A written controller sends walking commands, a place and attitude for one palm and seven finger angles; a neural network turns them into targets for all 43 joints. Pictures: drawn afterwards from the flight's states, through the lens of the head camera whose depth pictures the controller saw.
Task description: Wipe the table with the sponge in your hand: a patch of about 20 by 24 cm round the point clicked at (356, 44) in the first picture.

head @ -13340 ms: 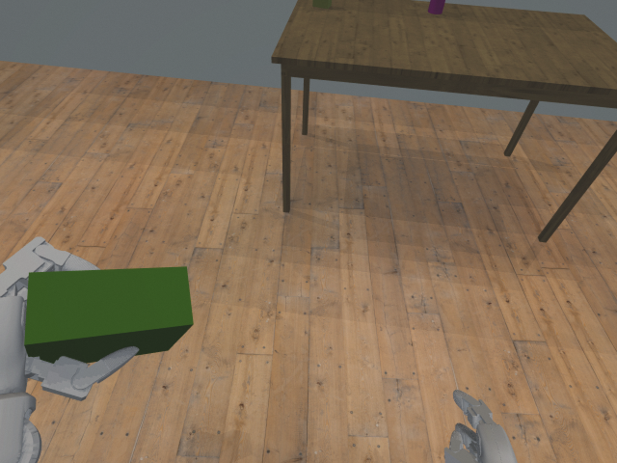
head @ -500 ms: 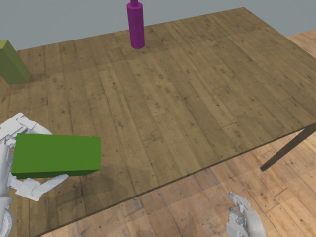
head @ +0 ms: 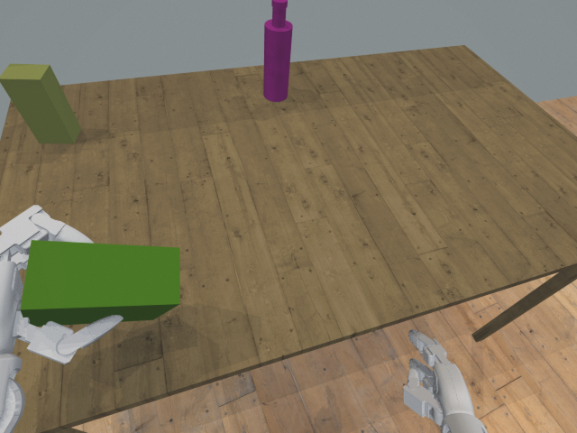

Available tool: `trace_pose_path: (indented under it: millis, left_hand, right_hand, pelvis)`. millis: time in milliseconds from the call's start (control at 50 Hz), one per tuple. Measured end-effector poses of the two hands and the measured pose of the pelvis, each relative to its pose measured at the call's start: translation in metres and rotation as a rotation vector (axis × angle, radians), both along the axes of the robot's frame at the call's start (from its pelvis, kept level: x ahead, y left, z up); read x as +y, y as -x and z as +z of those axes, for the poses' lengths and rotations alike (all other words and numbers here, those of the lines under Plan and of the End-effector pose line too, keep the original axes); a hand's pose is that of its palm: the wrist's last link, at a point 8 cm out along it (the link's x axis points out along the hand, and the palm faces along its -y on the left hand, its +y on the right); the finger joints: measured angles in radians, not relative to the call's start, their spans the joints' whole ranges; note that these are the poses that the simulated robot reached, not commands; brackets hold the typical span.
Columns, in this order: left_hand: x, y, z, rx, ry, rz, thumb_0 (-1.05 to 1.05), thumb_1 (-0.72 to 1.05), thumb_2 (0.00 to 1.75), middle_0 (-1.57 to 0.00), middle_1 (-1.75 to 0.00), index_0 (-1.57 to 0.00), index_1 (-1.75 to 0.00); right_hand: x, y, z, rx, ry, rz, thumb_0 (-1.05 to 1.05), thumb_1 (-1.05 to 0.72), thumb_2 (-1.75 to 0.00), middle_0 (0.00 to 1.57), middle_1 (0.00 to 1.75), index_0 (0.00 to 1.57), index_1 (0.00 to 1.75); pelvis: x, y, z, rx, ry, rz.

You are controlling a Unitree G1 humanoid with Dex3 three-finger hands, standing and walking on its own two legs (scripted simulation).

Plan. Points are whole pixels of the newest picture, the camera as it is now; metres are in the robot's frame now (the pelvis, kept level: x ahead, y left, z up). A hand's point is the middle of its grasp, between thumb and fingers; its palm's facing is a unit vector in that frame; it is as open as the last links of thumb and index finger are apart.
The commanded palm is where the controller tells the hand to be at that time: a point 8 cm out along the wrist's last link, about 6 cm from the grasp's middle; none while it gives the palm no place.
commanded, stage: look again from close up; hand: left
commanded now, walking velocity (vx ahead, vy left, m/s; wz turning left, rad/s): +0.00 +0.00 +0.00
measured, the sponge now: (125, 287) +0.24 +0.21 +0.11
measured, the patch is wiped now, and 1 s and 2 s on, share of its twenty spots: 0.00 0.00 0.00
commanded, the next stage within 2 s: come to a stop and stand still in 0.24 s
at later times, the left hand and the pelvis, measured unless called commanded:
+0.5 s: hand (69, 307) +0.20 +0.24 +0.14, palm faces +0.34 -0.86 -0.39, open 10.2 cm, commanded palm +0.14 +0.27 +0.18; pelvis -0.02 +0.00 +0.00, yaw +0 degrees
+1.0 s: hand (55, 300) +0.20 +0.25 +0.15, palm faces +0.43 -0.84 -0.34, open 10.2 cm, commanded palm +0.13 +0.27 +0.18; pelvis -0.02 -0.01 +0.00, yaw +1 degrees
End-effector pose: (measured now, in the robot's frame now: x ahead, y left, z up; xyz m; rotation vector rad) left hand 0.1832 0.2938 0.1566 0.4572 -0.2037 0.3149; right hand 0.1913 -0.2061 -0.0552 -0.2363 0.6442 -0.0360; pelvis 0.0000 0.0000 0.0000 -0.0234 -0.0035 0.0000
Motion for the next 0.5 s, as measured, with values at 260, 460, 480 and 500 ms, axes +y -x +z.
trace_pose_path:
  millis: [260,460,480,500]
  left_hand:
    - [-0.011,0.018,0.017,-0.073,-0.020,-0.038,-0.01,-0.50,1.02,-0.70,-1.36,-0.74,-1.34]
    - [-0.009,0.022,0.002,-0.012,0.004,-0.001,-0.01,-0.50,1.02,-0.70,-1.35,-0.74,-1.34]
    - [-0.010,0.022,0.001,-0.011,0.005,-0.004,-0.01,-0.50,1.02,-0.70,-1.35,-0.74,-1.34]
    - [-0.012,0.023,0.001,-0.013,0.007,-0.009,-0.01,-0.50,1.02,-0.70,-1.35,-0.74,-1.34]
  right_hand:
    - [-0.013,0.040,-0.006,0.043,0.022,-0.034,0.02,-0.90,-0.90,0.20,0.30,0.20,0.30]
    - [-0.023,0.061,-0.012,0.062,0.018,-0.068,0.02,-0.90,-0.90,0.20,0.30,0.20,0.30]
    - [-0.023,0.061,-0.012,0.063,0.019,-0.068,0.02,-0.90,-0.90,0.20,0.30,0.20,0.30]
    - [-0.024,0.062,-0.012,0.063,0.022,-0.066,0.02,-0.90,-0.90,0.20,0.30,0.20,0.30]
  pelvis:
    - [-0.002,0.016,0.001,-0.015,0.001,0.001]
    - [-0.004,0.021,0.001,-0.014,-0.003,-0.003]
    - [-0.004,0.021,0.001,-0.015,-0.003,-0.003]
    - [-0.005,0.021,0.001,-0.015,-0.003,-0.002]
